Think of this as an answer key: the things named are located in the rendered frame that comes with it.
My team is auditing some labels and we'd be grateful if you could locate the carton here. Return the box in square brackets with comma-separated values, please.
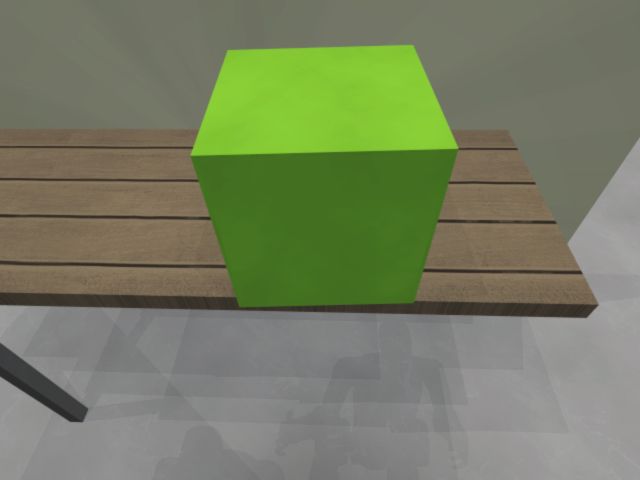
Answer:
[190, 45, 458, 307]

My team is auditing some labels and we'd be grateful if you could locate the table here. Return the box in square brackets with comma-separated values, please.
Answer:
[0, 129, 599, 422]

